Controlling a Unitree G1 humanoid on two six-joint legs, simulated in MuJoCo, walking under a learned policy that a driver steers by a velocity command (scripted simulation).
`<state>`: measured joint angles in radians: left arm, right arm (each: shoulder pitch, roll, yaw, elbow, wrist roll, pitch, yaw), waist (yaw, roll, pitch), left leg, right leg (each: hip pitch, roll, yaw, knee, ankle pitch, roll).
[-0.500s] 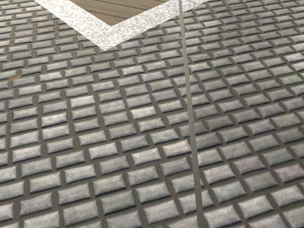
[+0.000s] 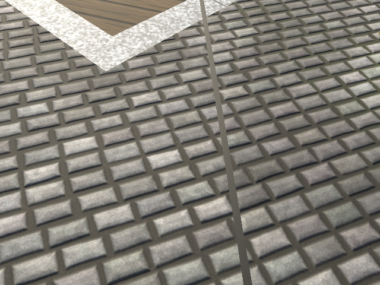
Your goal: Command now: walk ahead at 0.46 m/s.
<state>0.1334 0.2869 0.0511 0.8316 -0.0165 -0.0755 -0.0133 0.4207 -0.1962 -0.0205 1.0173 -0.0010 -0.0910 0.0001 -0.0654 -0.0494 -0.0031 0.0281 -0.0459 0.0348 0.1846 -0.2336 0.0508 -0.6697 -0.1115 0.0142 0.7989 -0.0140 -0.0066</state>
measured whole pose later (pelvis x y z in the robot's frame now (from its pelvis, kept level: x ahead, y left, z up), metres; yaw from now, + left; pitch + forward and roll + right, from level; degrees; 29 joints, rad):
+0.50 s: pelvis +0.29 -0.05 +0.00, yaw +0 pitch +0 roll -2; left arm 0.33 0.25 0.05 0.94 0.00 -0.10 -0.03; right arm 0.15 -0.29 -0.05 0.86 0.01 -0.08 -0.01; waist 0.05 0.04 0.02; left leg -0.67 0.15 -0.05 0.93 -0.12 0.01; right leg -0.09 0.09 -0.06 0.23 -0.14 -0.07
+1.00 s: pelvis +0.58 +0.02 +0.00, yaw +0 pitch +1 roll +1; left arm 0.18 0.30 0.05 0.89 -0.01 -0.07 0.00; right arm 0.30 -0.25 -0.05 0.91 -0.01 -0.10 0.03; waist -0.03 -0.04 0.02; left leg -0.16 -0.07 0.07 0.28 -0.14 0.07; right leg -0.61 -0.12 0.04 1.01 -0.21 -0.02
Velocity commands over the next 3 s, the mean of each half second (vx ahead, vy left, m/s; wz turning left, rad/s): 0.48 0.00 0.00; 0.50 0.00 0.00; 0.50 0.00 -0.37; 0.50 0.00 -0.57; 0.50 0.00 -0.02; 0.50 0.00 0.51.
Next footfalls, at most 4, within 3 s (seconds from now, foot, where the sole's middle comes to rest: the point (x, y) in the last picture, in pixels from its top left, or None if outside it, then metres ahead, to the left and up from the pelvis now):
0.20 right None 0.32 -0.14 -0.78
0.74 left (149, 256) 0.62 0.10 -0.78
1.32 right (207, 186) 0.92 -0.14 -0.78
1.80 left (176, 130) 1.25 -0.02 -0.78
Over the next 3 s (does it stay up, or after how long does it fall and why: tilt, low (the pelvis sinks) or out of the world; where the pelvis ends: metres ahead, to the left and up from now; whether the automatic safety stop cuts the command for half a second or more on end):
stays up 1.60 -0.32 -0.01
